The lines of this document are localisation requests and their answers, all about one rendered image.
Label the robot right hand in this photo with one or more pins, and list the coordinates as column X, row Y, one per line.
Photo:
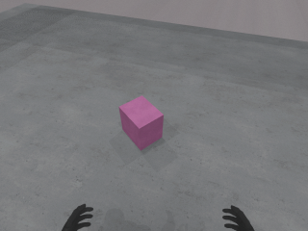
column 240, row 219

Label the carton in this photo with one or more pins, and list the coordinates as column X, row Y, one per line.
column 141, row 121

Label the robot left hand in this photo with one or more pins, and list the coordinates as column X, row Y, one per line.
column 72, row 222

